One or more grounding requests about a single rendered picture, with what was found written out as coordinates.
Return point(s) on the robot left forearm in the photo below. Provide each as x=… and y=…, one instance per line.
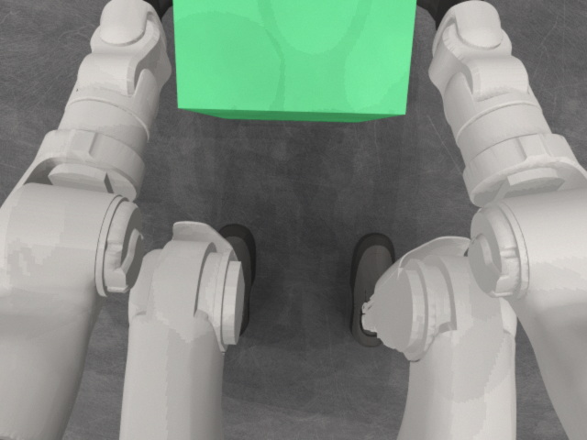
x=100, y=142

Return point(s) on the left robot shin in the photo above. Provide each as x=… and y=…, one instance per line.
x=183, y=231

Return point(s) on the robot right hand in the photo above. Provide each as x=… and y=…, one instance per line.
x=438, y=8

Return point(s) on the robot right thigh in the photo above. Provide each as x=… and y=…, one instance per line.
x=463, y=387

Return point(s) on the carton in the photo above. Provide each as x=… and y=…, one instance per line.
x=294, y=60

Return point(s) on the robot right forearm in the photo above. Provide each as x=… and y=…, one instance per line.
x=497, y=122

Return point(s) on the left robot upper arm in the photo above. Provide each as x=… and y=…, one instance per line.
x=63, y=251

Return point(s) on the right robot upper arm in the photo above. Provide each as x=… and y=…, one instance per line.
x=532, y=251

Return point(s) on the robot left hand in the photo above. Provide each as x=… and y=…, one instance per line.
x=160, y=6

